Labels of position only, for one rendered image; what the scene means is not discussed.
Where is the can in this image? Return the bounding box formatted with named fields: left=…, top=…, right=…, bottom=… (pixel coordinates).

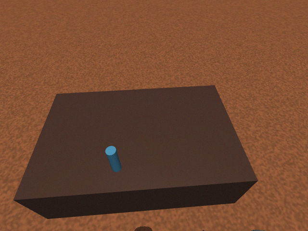
left=105, top=146, right=121, bottom=172

